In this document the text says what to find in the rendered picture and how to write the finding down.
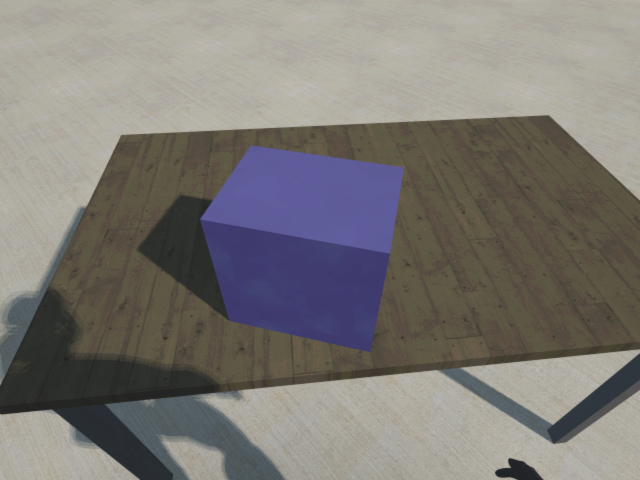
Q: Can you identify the table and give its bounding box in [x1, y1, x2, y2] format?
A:
[0, 115, 640, 480]

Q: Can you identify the carton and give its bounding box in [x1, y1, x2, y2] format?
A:
[200, 145, 404, 352]

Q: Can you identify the robot right hand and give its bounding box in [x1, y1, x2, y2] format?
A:
[495, 458, 543, 480]

